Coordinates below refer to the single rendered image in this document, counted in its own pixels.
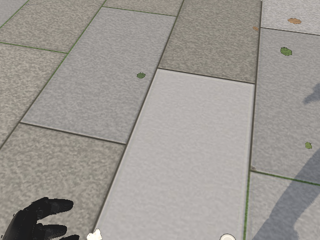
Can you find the robot left hand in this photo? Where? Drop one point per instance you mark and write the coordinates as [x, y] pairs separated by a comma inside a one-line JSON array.
[[24, 225]]

